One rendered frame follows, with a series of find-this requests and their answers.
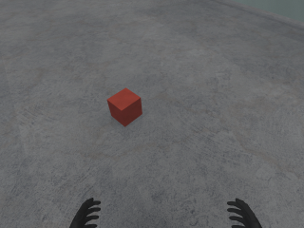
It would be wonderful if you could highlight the robot left hand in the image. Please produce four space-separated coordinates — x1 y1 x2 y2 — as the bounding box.
69 198 101 228

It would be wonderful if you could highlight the robot right hand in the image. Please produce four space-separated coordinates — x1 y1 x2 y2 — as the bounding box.
227 198 262 228

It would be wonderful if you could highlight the carton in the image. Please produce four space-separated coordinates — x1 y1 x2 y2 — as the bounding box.
107 88 143 127

